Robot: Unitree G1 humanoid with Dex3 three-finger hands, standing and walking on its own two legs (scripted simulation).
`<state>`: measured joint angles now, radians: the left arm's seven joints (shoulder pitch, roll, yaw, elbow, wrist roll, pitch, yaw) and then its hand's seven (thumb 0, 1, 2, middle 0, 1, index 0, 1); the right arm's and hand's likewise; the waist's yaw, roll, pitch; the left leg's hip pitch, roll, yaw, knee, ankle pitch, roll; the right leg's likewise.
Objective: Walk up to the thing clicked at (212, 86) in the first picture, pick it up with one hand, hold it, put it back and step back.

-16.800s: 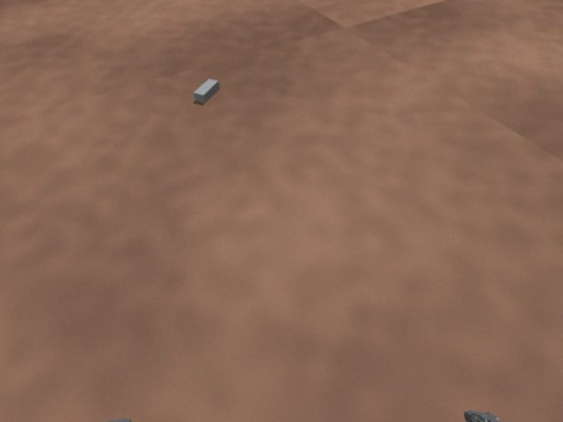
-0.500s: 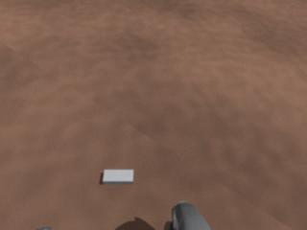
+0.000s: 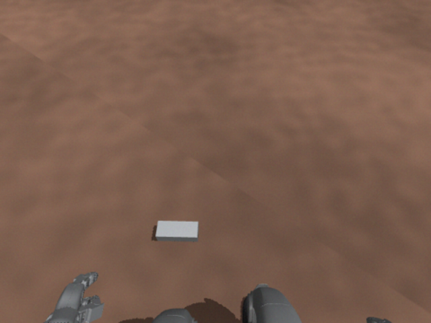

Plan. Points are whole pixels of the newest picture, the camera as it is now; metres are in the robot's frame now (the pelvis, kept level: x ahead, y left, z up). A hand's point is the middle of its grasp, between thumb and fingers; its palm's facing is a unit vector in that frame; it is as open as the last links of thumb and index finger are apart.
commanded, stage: walk up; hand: left
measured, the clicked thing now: (177, 231) +0.53 +0.19 -0.72
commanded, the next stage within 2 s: stand in 0.28 s
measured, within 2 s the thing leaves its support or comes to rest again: neither
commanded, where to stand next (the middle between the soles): +0.14 -0.03 m, yaw -2 degrees
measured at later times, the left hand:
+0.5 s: hand out of the picture +0.06 +0.24 -0.13, palm faces +0.01 -0.95 -0.33, open 7.4 cm
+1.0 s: hand out of the picture +0.08 +0.24 -0.12, palm faces -0.03 -0.94 -0.35, open 7.4 cm
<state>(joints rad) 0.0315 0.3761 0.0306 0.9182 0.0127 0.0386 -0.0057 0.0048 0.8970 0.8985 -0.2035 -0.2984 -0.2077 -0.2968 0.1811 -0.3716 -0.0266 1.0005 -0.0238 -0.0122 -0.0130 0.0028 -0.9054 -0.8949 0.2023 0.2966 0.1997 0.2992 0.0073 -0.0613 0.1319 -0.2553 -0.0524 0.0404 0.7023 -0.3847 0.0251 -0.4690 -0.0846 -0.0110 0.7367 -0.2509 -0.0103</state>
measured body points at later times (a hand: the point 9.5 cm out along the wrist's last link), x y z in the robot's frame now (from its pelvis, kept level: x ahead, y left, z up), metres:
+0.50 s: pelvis +0.00 -0.01 +0.03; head +0.01 -0.01 +0.48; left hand +0.06 +0.29 -0.11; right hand +0.11 -0.30 -0.10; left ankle +0.02 +0.11 -0.71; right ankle +0.01 -0.14 -0.71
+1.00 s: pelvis +0.00 -0.01 +0.04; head +0.01 -0.02 +0.49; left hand +0.08 +0.29 -0.09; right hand +0.06 -0.32 -0.10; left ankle +0.02 +0.11 -0.71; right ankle +0.01 -0.14 -0.71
